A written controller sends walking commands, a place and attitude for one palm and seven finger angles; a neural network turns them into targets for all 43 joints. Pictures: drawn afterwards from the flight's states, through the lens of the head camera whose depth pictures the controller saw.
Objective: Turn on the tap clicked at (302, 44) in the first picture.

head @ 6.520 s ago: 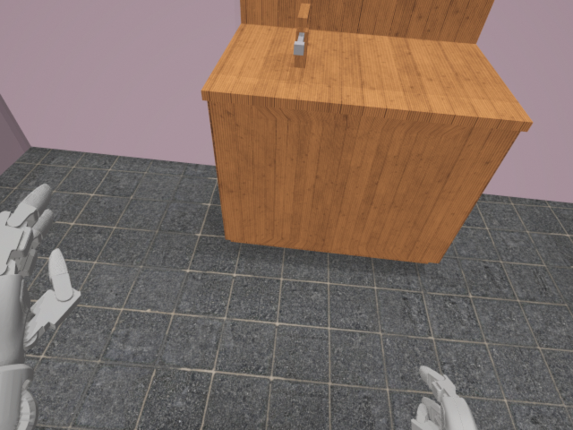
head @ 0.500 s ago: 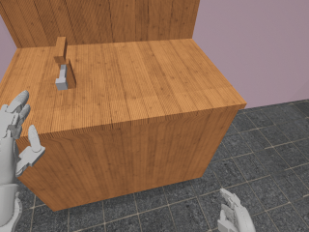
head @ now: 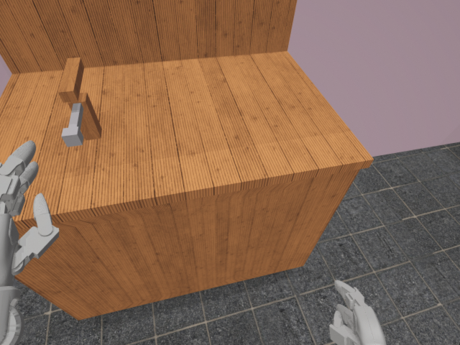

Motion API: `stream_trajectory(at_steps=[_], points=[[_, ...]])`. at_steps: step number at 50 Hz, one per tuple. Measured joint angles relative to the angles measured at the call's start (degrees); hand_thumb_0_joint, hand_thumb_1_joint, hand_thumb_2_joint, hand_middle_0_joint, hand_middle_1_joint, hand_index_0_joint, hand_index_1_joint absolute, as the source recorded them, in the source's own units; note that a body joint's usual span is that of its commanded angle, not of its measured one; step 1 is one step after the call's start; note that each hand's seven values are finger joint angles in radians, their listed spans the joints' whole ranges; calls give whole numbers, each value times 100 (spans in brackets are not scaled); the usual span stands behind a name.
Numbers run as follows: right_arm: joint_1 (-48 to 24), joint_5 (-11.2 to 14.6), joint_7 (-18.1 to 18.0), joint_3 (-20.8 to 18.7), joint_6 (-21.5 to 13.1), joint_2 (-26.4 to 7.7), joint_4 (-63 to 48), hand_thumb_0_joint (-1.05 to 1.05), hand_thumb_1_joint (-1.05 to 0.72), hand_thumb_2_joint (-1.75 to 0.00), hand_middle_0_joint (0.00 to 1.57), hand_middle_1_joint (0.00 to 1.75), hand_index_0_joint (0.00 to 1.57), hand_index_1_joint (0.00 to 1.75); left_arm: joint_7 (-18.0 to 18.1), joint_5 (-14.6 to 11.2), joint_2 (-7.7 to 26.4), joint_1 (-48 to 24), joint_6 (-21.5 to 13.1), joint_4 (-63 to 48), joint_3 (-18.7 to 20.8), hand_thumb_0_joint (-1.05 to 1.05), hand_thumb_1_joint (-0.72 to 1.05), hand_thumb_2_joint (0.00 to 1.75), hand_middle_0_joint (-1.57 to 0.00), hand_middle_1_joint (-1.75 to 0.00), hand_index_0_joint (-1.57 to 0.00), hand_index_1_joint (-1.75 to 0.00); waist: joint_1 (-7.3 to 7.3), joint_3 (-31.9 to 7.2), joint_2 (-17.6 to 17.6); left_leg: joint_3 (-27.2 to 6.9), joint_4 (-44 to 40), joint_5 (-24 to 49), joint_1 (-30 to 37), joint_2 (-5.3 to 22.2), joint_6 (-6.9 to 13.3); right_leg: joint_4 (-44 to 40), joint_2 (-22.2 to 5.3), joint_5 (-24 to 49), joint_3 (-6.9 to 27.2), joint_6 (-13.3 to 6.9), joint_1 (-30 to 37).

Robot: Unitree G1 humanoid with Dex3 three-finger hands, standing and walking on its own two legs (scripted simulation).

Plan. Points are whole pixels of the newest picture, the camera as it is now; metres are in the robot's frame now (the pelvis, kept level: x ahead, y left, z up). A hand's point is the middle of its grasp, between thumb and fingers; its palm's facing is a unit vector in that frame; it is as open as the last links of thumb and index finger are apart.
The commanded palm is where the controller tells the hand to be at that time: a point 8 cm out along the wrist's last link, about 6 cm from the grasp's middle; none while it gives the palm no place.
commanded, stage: shuffle to correct the standing spot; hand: left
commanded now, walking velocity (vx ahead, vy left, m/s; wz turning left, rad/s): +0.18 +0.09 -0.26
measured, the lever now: (72, 136) +0.45 +0.36 +0.10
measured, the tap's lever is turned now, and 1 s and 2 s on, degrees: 0 0 0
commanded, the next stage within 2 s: come to a stop and stand still in 0.68 s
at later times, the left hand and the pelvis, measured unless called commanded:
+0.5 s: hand (65, 190) +0.27 +0.26 +0.16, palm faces +0.40 -0.83 -0.39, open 7.4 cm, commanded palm +0.23 +0.30 +0.17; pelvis +0.06 +0.02 -0.03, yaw -2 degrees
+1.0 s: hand (86, 146) +0.36 +0.27 +0.16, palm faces +0.35 -0.83 -0.43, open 7.4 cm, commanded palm +0.31 +0.31 +0.17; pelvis +0.12 +0.04 -0.01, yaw -6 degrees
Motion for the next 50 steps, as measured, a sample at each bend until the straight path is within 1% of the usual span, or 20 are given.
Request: stream_trajectory(at_steps=[8,14,17,19,20,21,24,27,29,30,32,34,35,38,41,43,45,47,49,50], points=[[84,23,-83,-47,91,-79,11,1,-90,-90,20,30,20,30,77,10,-123,-166,32,128,-15,1,89,89,-21,-30,-21,-30,70,-176,-15,93,444,-431,-29,-16,30,714,-6,-531,87,-27,-187],[113,85,-27,-83,128,-68,-19,1,-90,-90,20,30,20,30,88,22,-54,-260,-2,29,27,2,89,89,-21,-30,-21,-30,-111,-128,63,31,943,-820,-87,1,0,1222,4,-969,18,-38,-230],[78,122,55,-151,176,-74,34,1,-90,-90,20,30,20,30,62,20,57,-220,-110,-164,33,1,89,89,-21,-30,-21,-30,-182,-20,63,-59,2006,-827,-575,22,-148,1321,-5,-1091,-61,-94,-194],[74,128,121,-183,226,-124,78,1,-90,-90,20,30,20,30,56,25,77,-148,-212,-314,45,1,89,89,-21,-30,-21,-30,-123,57,31,-193,2787,-1265,-1012,30,-170,1274,-24,-1095,-31,-80,-142],[68,126,150,-183,255,-143,98,1,-90,-90,20,30,20,30,64,29,83,-77,-252,-403,80,1,89,89,-21,-30,-21,-30,-80,94,-10,-245,2873,-1351,-1164,71,-155,1259,-41,-1091,21,-55,-127],[67,122,172,-180,280,-156,110,1,-90,-90,20,30,20,30,78,32,85,-4,-277,-489,121,1,89,89,-21,-30,-21,-30,-48,130,-56,-277,2705,-1269,-1238,137,-148,1261,-67,-1101,76,-25,-111],[124,132,151,-191,245,-230,44,1,-90,-90,20,30,20,30,101,6,89,112,-293,-667,248,1,89,89,-21,-30,-21,-30,24,209,-71,-327,1251,-287,-945,324,-153,1621,-121,-1330,221,72,-150],[-15,144,63,-264,124,-50,139,1,-90,-90,20,30,20,30,131,-4,141,-106,-321,-371,404,1,89,89,-21,-30,-21,-30,106,340,-192,-21,1443,-273,-854,250,-259,3220,-176,-1818,313,11,-679],[-41,130,62,-218,36,128,214,1,-90,-90,20,30,20,30,128,27,114,-324,-226,-59,411,1,89,89,-21,-30,-21,-30,44,319,-224,55,1294,-318,-745,192,-226,3953,-195,-1847,154,-4,-1034],[-35,133,72,-171,-7,199,236,1,-91,-90,20,30,20,30,122,48,86,-410,-166,27,390,1,89,89,-21,-30,-21,-30,16,308,-217,68,1169,-276,-684,182,-220,3990,-220,-1816,38,-6,-1136],[10,128,116,-65,-89,289,236,1,-90,-90,20,30,20,30,111,79,21,-450,-85,10,315,1,89,89,-21,-30,-21,-30,-39,279,-149,77,955,-183,-586,209,-245,3420,-270,-1681,-231,-20,-1137],[101,120,164,34,-144,320,165,1,-90,-90,20,30,20,30,104,109,25,-313,-75,-167,226,2,89,89,-21,-30,-20,-30,-96,224,-37,68,961,-221,-581,275,-294,2286,-268,-1374,-479,-32,-851],[158,111,175,81,-156,327,104,1,-90,-90,20,30,20,30,100,124,106,-196,-98,-291,217,2,89,89,-21,-30,-20,-30,-129,170,-33,80,1120,-332,-663,276,-279,1651,-268,-1202,-483,-81,-661],[125,69,200,44,-49,207,231,1,-90,-90,20,30,21,30,20,124,134,-65,-167,-403,125,1,89,89,-21,-30,-21,-30,-204,196,163,-156,2621,-895,-1199,253,-269,1620,-187,-919,-595,-310,-617],[138,97,216,-54,92,40,427,1,-90,-90,20,30,21,30,-26,67,99,74,-188,-339,146,1,89,89,-21,-30,-21,-30,-178,189,171,-209,3695,-735,-1668,202,-341,1256,-213,-832,-567,-295,-380],[168,97,188,-113,144,-52,452,1,-90,-90,20,30,20,30,17,63,115,198,-205,-258,244,1,89,89,-22,-30,-21,-30,-155,202,97,-144,3417,-580,-1737,268,-356,971,-270,-719,-503,-240,-224],[195,85,133,-168,119,-135,418,1,-90,-90,20,30,20,30,90,63,123,264,-195,-208,318,1,89,89,-22,-30,-21,-30,-107,269,-5,-48,2463,-337,-1537,331,-325,818,-344,-671,-421,-186,-98],[202,77,67,-230,39,-229,362,1,-90,-90,20,30,20,30,166,52,89,270,-137,-243,312,1,89,89,-21,-30,-21,-30,-62,361,-55,26,1292,254,-1127,343,-296,849,-393,-736,-364,-109,10],[204,97,1,-319,-51,-350,262,1,-90,-90,20,30,20,30,210,49,30,229,-75,-371,243,1,89,89,-21,-30,-21,-30,-2,388,64,-14,504,844,-699,429,-273,1091,-308,-919,-352,-31,29],[142,125,-40,-372,-74,-332,273,1,-90,-90,20,30,20,30,220,51,47,144,-50,-411,216,1,89,89,-21,-30,-21,-30,15,406,24,12,459,531,-594,417,-338,1273,-326,-1040,-318,4,-3]])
